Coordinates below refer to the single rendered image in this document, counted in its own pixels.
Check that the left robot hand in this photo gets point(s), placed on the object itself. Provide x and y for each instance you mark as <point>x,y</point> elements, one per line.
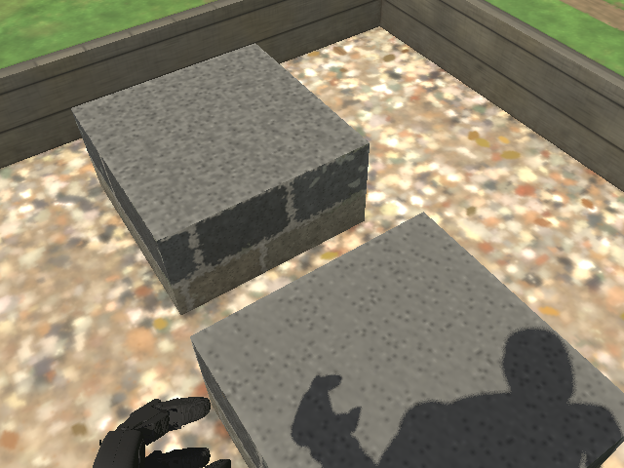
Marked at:
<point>125,447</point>

